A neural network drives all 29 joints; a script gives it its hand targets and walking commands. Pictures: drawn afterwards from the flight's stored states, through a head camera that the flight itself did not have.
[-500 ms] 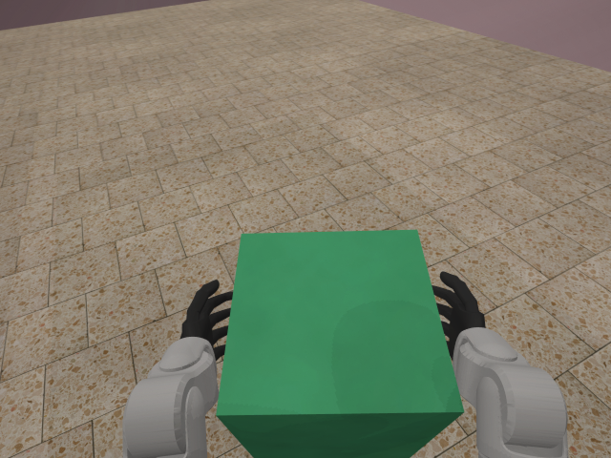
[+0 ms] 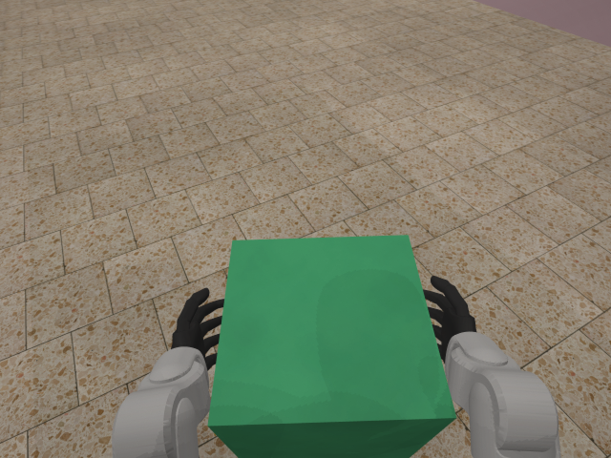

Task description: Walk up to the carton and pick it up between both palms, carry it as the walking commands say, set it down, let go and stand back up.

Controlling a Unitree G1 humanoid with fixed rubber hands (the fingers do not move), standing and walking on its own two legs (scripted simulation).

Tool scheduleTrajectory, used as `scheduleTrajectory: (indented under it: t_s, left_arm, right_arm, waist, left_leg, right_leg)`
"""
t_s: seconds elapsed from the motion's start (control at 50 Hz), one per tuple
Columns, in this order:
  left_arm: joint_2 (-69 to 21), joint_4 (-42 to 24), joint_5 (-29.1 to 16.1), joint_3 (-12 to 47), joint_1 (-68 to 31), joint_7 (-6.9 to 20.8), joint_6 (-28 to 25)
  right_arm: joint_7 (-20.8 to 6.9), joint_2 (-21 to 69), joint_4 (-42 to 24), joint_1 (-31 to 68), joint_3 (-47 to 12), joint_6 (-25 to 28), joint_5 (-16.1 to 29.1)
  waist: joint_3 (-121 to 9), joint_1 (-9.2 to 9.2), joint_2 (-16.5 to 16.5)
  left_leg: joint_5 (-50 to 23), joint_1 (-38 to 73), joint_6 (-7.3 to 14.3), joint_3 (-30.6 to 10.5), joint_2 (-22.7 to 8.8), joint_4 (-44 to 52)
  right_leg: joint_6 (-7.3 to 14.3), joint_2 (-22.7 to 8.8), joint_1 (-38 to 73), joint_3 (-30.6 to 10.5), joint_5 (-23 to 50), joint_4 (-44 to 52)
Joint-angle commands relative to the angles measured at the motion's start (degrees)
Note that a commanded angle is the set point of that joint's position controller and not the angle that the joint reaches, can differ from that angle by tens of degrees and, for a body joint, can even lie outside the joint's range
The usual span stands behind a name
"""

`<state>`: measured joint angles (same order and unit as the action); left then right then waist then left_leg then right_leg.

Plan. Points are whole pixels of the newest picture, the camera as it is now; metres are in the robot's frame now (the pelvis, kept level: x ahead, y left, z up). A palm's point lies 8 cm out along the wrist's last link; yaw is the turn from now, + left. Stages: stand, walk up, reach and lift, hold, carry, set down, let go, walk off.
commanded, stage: carry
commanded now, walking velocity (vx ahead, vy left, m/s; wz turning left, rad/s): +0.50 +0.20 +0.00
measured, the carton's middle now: (323, 359) +0.26 +0.00 +0.02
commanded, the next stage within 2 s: none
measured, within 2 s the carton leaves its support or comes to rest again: neither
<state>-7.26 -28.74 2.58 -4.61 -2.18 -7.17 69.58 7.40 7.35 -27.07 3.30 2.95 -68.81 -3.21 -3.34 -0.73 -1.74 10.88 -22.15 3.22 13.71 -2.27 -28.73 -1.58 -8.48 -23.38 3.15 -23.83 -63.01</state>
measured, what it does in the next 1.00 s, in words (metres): walks ahead: right foot, then left foot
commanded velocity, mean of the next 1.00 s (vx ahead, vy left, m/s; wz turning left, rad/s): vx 0.50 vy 0.20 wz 0.00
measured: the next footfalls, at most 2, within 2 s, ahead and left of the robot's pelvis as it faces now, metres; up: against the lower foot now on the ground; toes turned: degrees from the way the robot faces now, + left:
right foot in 0.28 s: +0.34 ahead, -0.05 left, +0.00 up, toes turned -10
left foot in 0.72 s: +0.63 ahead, +0.28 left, +0.00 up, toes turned +14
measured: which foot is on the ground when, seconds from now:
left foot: down 0.00-0.28, up 0.30-0.70, down 0.72-1.00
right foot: up 0.00-0.26, down 0.28-0.74, up 0.76-1.00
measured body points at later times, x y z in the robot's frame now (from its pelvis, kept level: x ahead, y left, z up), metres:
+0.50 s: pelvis +0.32 +0.06 +0.02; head +0.32 +0.03 +0.47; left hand +0.55 +0.24 +0.11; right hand +0.60 -0.06 +0.10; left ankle +0.32 +0.21 -0.66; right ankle +0.30 -0.04 -0.73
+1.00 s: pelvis +0.65 +0.21 +0.01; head +0.66 +0.21 +0.46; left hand +0.90 +0.36 +0.09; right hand +0.90 +0.05 +0.10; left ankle +0.59 +0.27 -0.73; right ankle +0.71 +0.10 -0.69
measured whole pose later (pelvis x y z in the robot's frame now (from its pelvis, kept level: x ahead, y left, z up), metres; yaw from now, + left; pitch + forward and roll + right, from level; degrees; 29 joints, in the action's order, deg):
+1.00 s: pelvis +0.65 +0.21 +0.01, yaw +0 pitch +4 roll +1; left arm -7.5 -32.8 3.0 -2.7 1.5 -6.9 67.8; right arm 7.6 7.4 -31.3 0.3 2.2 -67.7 -2.2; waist -4.3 -2.3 -0.7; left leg 14.8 -7.9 4.6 14.6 1.8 -17.7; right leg -0.8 -6.4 -32.2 8.3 -15.7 -45.3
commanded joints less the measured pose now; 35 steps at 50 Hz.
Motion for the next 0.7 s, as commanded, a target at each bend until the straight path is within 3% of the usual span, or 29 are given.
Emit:
scheduleTrajectory:
  t_s: [0.0, 0.08, 0.14, 0.2, 0.24, 0.26, 0.28, 0.3, 0.32, 0.34, 0.36, 0.38, 0.42, 0.46, 0.52, 0.58, 0.64, 0.68]
  left_arm:
    - [-50.58, -6.08, -16.08, 37.74, -20.75, 8.20, -1.89]
    - [-47.97, -5.04, -13.58, 36.24, -16.85, 7.62, -1.95]
    - [-45.93, -5.06, -13.31, 36.20, -16.78, 7.54, -1.63]
    - [-44.49, -4.92, -13.82, 35.87, -17.18, 7.70, -0.80]
    - [-44.08, -4.07, -13.85, 35.14, -17.40, 7.87, -0.01]
    - [-43.58, -2.65, -13.50, 34.35, -15.81, 7.82, 0.38]
    - [-42.95, -1.73, -13.00, 33.81, -14.55, 7.57, 0.34]
    - [-43.75, -0.31, -13.52, 33.47, -16.43, 7.74, 0.24]
    - [-45.45, -1.58, -14.58, 33.69, -19.83, 7.84, 0.17]
    - [-47.40, -2.95, -15.14, 34.23, -21.55, 7.99, -0.24]
    - [-49.00, -2.99, -15.90, 35.06, -22.78, 8.24, -0.53]
    - [-50.21, -2.18, -16.55, 35.80, -23.08, 8.46, -0.82]
    - [-50.55, -2.12, -17.99, 37.11, -23.08, 9.03, -1.42]
    - [-49.14, -2.91, -18.64, 37.29, -22.58, 9.42, -1.86]
    - [-46.85, -3.32, -18.55, 36.44, -21.18, 9.67, -1.91]
    - [-45.47, -4.34, -17.88, 35.72, -20.26, 9.58, -1.66]
    - [-44.43, -5.30, -17.24, 35.85, -20.03, 9.11, -1.22]
    - [-43.52, -5.85, -16.06, 36.00, -20.16, 8.64, -0.58]
  right_arm:
    - [-7.86, 51.73, -7.24, 19.34, -36.26, 1.66, 17.44]
    - [-8.04, 48.59, -6.56, 17.76, -37.33, 1.31, 17.10]
    - [-8.13, 46.70, -6.76, 18.77, -37.62, 0.68, 17.24]
    - [-7.92, 45.41, -6.68, 19.29, -37.48, -0.35, 17.03]
    - [-7.76, 44.40, -6.29, 19.64, -37.35, -1.28, 16.71]
    - [-7.77, 43.45, -5.96, 20.11, -37.02, -1.81, 16.32]
    - [-7.86, 42.51, -6.92, 21.28, -37.31, -2.34, 16.31]
    - [-7.63, 43.03, -6.73, 21.93, -37.29, -2.48, 15.63]
    - [-7.78, 44.97, -5.96, 22.24, -36.94, -2.30, 15.59]
    - [-8.04, 47.06, -6.15, 22.71, -37.16, -1.85, 16.24]
    - [-8.13, 48.40, -4.31, 21.28, -36.22, -1.44, 15.56]
    - [-8.09, 49.63, -2.49, 20.29, -35.61, -0.81, 15.24]
    - [-7.61, 50.24, -1.39, 18.99, -34.76, 0.48, 14.27]
    - [-6.95, 50.52, -1.62, 18.48, -34.95, 1.10, 13.70]
    - [-6.22, 49.95, -2.75, 17.85, -35.92, 1.17, 13.27]
    - [-6.19, 48.96, -5.68, 19.22, -37.21, 0.85, 14.12]
    - [-6.49, 47.66, -7.08, 20.14, -37.72, 0.11, 15.07]
    - [-6.68, 46.78, -6.27, 18.68, -37.68, -0.45, 15.57]
  waist:
    - [-16.46, -0.51, 8.37]
    - [-12.45, -0.77, 7.85]
    - [-9.20, -1.09, 8.19]
    - [-6.67, -1.10, 6.86]
    - [-8.39, 0.21, 4.54]
    - [-11.20, 1.85, 3.03]
    - [-12.63, 3.28, -6.66]
    - [-13.00, 2.66, -15.81]
    - [-13.19, 1.69, -8.75]
    - [-11.01, 1.64, -2.62]
    - [-9.97, 1.69, 0.73]
    - [-9.62, 1.58, 1.38]
    - [-9.51, 1.59, -1.43]
    - [-7.64, 1.48, -4.67]
    - [-5.45, 1.27, -8.92]
    - [-4.46, 1.49, -10.60]
    - [-6.98, 1.18, -9.90]
    - [-12.55, -0.08, -5.39]
  left_leg:
    - [-6.35, 24.18, 5.47, -18.32, -14.34, 15.75]
    - [-3.36, 22.54, 7.32, -12.78, -12.80, 18.48]
    - [-6.78, 21.52, 7.53, -10.23, -12.00, 18.99]
    - [-11.99, 21.28, 6.30, -8.24, -10.65, 16.21]
    - [-20.08, 15.94, 3.34, -3.53, -8.12, 6.24]
    - [-22.46, 8.33, 0.82, -1.40, -5.83, -3.65]
    - [-13.61, -3.85, -2.04, -1.39, -0.76, -20.49]
    - [13.22, -17.98, -3.62, -6.81, 4.79, -34.26]
    - [14.62, -19.76, -1.92, -14.77, 0.66, -41.46]
    - [9.77, -20.09, -1.99, -16.94, -0.98, -42.22]
    - [4.62, -19.99, -2.46, -16.93, -3.02, -38.94]
    - [1.89, -18.28, -3.08, -15.97, -4.06, -35.07]
    - [1.77, -14.27, -4.06, -12.89, -2.94, -27.61]
    - [0.09, -12.72, -4.41, -9.97, -1.87, -20.13]
    - [-7.45, -10.22, -3.74, -5.26, -1.25, -9.37]
    - [-9.92, -7.29, -3.10, -1.58, -0.64, -2.96]
    - [-11.39, 0.99, -1.83, -0.40, -0.44, 1.48]
    - [-3.27, 15.86, -0.26, 2.09, 2.88, 2.43]
  right_leg:
    - [0.69, 0.07, -12.16, 0.32, 2.59, 3.64]
    - [1.09, 1.51, -10.16, 3.88, 6.29, 19.96]
    - [2.07, 3.15, -6.93, 7.05, 11.75, 27.06]
    - [3.08, 4.67, -2.98, 9.19, 14.45, 30.85]
    - [4.44, 5.76, 10.49, 11.13, 16.70, 36.11]
    - [6.05, 3.73, 22.60, 7.71, 14.40, 36.98]
    - [10.92, -7.90, 30.56, -15.30, -1.01, 45.68]
    - [17.07, -20.78, 36.10, -38.33, -2.62, 53.50]
    - [16.95, -21.71, 32.79, -36.87, -6.07, 55.71]
    - [15.34, -19.65, 29.22, -31.87, -2.65, 56.31]
    - [13.10, -17.71, 27.54, -23.92, 1.57, 55.93]
    - [10.47, -15.52, 26.33, -17.10, 8.57, 55.08]
    - [8.03, -12.97, 24.73, -7.28, 18.57, 54.83]
    - [6.92, -11.37, 24.02, -1.65, 23.35, 55.47]
    - [5.02, -8.51, 24.81, 5.32, 29.30, 54.09]
    - [4.43, -8.47, 26.19, 7.94, 32.71, 52.60]
    - [3.09, -9.10, 26.47, 10.37, 37.94, 46.75]
    - [1.53, -5.35, 20.31, 12.99, 37.57, 32.06]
